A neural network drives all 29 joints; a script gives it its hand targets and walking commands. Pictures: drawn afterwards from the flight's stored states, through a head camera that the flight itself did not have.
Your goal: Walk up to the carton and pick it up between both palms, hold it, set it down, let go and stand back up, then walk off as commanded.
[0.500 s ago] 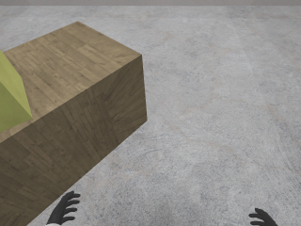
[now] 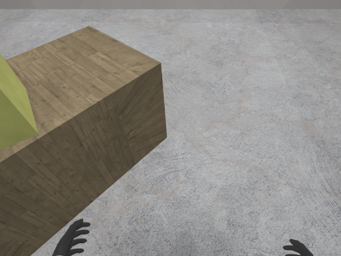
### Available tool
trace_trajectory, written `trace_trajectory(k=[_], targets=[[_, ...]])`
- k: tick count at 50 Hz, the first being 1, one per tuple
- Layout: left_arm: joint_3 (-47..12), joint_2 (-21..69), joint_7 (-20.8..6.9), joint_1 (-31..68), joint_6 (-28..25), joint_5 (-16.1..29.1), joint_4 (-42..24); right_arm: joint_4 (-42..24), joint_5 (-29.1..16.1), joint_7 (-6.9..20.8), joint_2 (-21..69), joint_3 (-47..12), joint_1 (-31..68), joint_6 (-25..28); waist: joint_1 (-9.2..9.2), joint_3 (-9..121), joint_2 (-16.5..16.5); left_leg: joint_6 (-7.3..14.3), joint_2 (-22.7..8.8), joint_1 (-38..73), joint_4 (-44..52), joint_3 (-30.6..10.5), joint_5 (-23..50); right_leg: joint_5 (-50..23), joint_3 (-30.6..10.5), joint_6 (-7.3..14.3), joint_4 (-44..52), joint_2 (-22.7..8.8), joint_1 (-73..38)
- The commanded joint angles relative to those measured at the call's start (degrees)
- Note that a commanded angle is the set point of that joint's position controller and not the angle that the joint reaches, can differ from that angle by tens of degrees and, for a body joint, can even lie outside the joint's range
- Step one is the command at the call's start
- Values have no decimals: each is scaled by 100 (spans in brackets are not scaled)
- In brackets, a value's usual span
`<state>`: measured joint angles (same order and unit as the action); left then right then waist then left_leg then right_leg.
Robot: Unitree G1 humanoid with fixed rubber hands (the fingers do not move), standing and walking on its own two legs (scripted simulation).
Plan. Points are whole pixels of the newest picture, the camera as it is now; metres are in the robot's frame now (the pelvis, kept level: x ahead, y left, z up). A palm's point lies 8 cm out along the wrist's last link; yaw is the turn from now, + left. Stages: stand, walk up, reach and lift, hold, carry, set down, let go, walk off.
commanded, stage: walk up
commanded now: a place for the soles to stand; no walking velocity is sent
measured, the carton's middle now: out of the picture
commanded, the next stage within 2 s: none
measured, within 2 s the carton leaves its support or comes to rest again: neither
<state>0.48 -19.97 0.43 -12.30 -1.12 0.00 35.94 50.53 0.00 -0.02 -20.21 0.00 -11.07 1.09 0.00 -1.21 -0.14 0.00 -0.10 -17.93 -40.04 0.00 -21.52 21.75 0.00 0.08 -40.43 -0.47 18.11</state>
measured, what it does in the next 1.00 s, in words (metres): steps to the left, turning left: left foot, then right foot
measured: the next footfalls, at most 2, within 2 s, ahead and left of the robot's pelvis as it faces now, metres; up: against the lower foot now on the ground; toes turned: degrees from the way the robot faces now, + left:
left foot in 0.38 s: +0.09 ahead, +0.22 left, +0.00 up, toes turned +15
right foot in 0.72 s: +0.12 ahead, +0.09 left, +0.00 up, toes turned +18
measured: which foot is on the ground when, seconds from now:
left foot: down 0.00-0.08, up 0.10-0.36, down 0.38-0.74, up 0.76-1.00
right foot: down 0.00-0.38, up 0.40-0.70, down 0.72-1.00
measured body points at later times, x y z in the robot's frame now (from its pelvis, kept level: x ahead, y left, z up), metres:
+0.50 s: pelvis -0.01 +0.12 -0.02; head -0.01 +0.13 +0.43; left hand +0.03 +0.49 -0.08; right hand +0.19 -0.16 -0.10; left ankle +0.05 +0.21 -0.72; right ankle +0.01 -0.05 -0.66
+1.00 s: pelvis -0.01 +0.22 +0.00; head +0.01 +0.22 +0.45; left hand -0.09 +0.57 -0.06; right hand +0.25 -0.02 -0.10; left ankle -0.08 +0.32 -0.70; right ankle +0.08 +0.08 -0.72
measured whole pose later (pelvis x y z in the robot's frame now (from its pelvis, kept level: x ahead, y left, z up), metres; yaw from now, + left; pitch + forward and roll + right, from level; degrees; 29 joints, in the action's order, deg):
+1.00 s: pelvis -0.01 +0.22 +0.00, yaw +30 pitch +0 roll -2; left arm 5.9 -26.4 1.5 -20.7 -4.2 0.0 36.2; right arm 41.3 0.0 7.3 -27.7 2.7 -14.6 -2.2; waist 0.6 -1.7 -3.3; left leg 3.3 -1.4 -22.8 -50.3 -4.1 -22.7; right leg 18.4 9.4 -1.6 -38.1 -7.8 18.9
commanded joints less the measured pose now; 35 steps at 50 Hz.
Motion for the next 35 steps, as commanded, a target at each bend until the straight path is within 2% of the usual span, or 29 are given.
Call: trace_trajectory(k=[1,2,3,5,7,8,11,12,13,14,15,16,17,18,19,20,21,22,24,25,27,28,29,30,31,32,33,34,35], targets=[[974,-2306,303,-1184,-435,-45,369,-1274,234,462,-1503,494,598,-116,-521,562,140,560,-126,-2036,-518,-802,1760,-1052,-1196,965,1043,-1395,-2408],[1066,-2477,350,-1337,-460,-29,422,-1463,270,492,-1180,467,591,-177,-527,344,1182,305,65,-2877,-1409,-361,-574,-2055,-2227,1390,1752,-2664,-2841],[1071,-2367,349,-955,-453,-34,328,-1332,342,449,-1459,482,712,-242,-440,198,444,177,-371,-2956,-2043,-480,-812,-2370,-2284,1694,1906,-3058,-2424],[1041,-2273,354,-443,-486,-134,223,-1400,368,562,-1571,619,541,-305,-179,7,36,160,-587,-2850,-2157,-613,-609,-1800,-1901,1744,1908,-2928,-1997],[1027,-2147,363,-342,-530,-169,127,-1563,330,723,-1459,682,505,-321,-141,-59,295,108,-677,-2602,-2004,-581,-616,-1855,-1336,1502,1783,-2597,-1645],[1024,-2227,344,-533,-512,-156,91,-1596,309,726,-1529,703,602,-275,-319,87,224,107,-647,-2375,-1842,-488,-643,-1900,-1198,1456,1720,-2498,-1565],[1085,-2256,313,-542,-582,-208,58,-1581,245,829,-1434,708,508,-307,-212,-24,369,50,-625,-2218,-1716,-402,-219,-1297,-529,1407,1727,-2314,-1148],[1094,-2344,284,-296,-554,-215,4,-1684,231,849,-1460,739,438,-326,-46,-54,712,100,-719,-1884,-1400,-401,-248,-641,-327,1302,1863,-2390,-867],[1156,-2451,263,126,-544,-242,-109,-1649,177,869,-1451,758,43,-316,177,92,920,122,-701,-1591,-934,-234,-190,-1048,-41,1228,1597,-2204,-996],[1149,-2463,263,644,-529,-271,-257,-1471,146,868,-1627,860,-530,-300,656,338,1187,282,-741,-655,-825,-239,74,-745,67,1127,1354,-2405,-178],[1119,-2366,226,967,-513,-240,-330,-1366,114,829,-1671,909,-1048,-268,933,313,946,327,-712,123,-129,-118,316,-540,526,939,913,-2153,363],[999,-2045,210,825,-466,-252,-288,-994,133,778,-1934,1047,-1648,-238,1068,586,-6,497,-318,1494,282,-103,196,-273,993,632,-714,-1526,1102],[887,-1613,176,633,-390,-304,-246,-765,130,674,-2168,1133,-2244,-224,1430,399,-1063,673,80,2108,518,-582,-15,834,1079,382,-2445,-899,2166],[736,-1160,141,412,-394,-161,-386,-929,187,548,-2620,1133,-2136,-165,1238,2,-2610,840,-1061,1712,1889,-3240,-388,1571,933,117,-4033,-87,3292],[704,-1469,170,6,-320,-13,-232,-1229,120,530,-2436,1025,-1191,-155,632,98,-1961,838,-1050,963,2440,-4301,-921,1203,301,66,-4041,-26,2858],[767,-1824,145,53,-279,-20,-124,-1327,133,535,-2370,1033,-783,-213,557,-463,-1572,734,-934,200,2938,-4174,-2206,933,108,114,-4027,-254,2654],[764,-1903,138,-119,-286,-92,-33,-1497,84,508,-2485,1096,-542,-228,407,-587,-1516,710,-1272,-221,3782,-4845,-3207,818,6,325,-3674,-223,2262],[760,-2054,130,-36,-277,-115,36,-1521,55,508,-2497,1128,-259,-235,390,-702,-1351,460,-1113,-418,3718,-4502,-3191,532,-143,281,-3645,-378,2075],[847,-1876,88,-507,-218,-83,274,-1575,143,503,-2142,1012,-196,-130,142,-777,-1223,-100,-753,-428,3291,-3477,-1997,-229,-243,174,-3115,-445,1956],[868,-2038,87,-706,-199,-68,409,-1557,89,488,-2116,1025,-302,-76,101,-559,-850,-449,-589,-281,3224,-3196,-1565,-407,-104,198,-2925,-343,1553],[902,-2056,90,-851,-180,-69,453,-1599,117,483,-1925,1016,-251,-41,82,-423,-1058,-380,-283,-728,3134,-2524,-1039,-483,107,164,-2249,-287,943],[916,-2140,123,-1180,-189,-101,376,-1801,93,487,-1945,1052,12,-71,-107,-197,-940,-661,-139,-475,3218,-2238,-527,-422,299,151,-1799,-215,695],[940,-1992,150,-1293,-201,-118,395,-1872,127,508,-1860,1028,120,-105,-170,-226,-1296,-755,-213,-393,3272,-2168,-224,-117,497,103,-1033,-50,403],[986,-2051,173,-1532,-204,-114,481,-1939,135,539,-1809,1061,373,-146,-309,-332,-1249,-861,23,-1047,3234,-1877,-57,9,552,113,-512,-68,-266],[999,-2043,192,-1739,-254,-108,463,-2086,222,540,-1866,1030,582,-196,-338,-483,-1425,-934,9,-1523,3060,-1829,713,342,667,209,331,-118,-815],[1028,-1900,221,-1998,-320,-53,452,-2133,221,548,-1567,975,669,-226,-512,-215,-954,-872,65,-1580,2631,-1786,1763,448,650,340,1095,55,-1538],[1010,-1885,261,-2655,-314,-35,610,-2230,259,564,-1525,964,960,-257,-772,299,-1027,-993,234,-1384,1824,-1378,1837,359,656,529,1985,-80,-2234],[1062,-1909,294,-2625,-339,-27,573,-2231,151,519,-1195,825,769,-225,-966,464,461,-746,709,-1875,488,-958,1066,-889,487,632,2686,-280,-2906],[1109,-2007,314,-1783,-337,-149,382,-2075,164,510,-735,649,-93,-175,-538,834,2051,-281,791,-2250,-1424,-945,-656,-840,-1403,798,2046,-1759,-2745]])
